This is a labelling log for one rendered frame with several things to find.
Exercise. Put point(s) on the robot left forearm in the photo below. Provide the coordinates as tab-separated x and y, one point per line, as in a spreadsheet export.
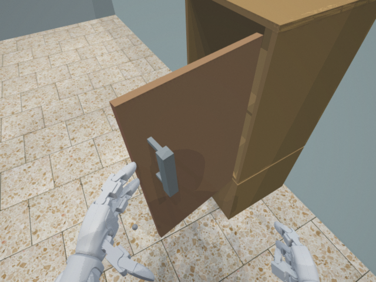
81	268

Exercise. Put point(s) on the robot left hand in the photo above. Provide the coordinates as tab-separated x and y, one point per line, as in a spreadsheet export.
102	217

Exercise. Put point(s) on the cupboard door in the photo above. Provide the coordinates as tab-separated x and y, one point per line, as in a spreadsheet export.
198	112

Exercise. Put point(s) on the handle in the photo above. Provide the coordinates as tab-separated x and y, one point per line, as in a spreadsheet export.
167	167

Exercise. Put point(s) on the robot right hand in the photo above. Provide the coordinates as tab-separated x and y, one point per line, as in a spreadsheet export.
299	265

